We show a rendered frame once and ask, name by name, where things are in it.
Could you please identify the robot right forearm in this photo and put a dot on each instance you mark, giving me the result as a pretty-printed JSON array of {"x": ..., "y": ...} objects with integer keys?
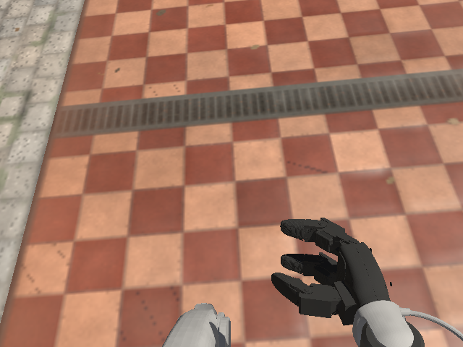
[{"x": 381, "y": 324}]

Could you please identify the left robot thigh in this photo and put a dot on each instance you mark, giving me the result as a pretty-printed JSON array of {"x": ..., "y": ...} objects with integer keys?
[{"x": 200, "y": 328}]

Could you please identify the left robot shin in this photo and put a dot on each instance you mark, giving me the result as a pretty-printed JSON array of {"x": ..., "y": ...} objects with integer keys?
[{"x": 205, "y": 306}]

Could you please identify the right robot hand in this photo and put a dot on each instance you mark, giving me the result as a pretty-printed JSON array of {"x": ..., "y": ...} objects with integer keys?
[{"x": 345, "y": 286}]

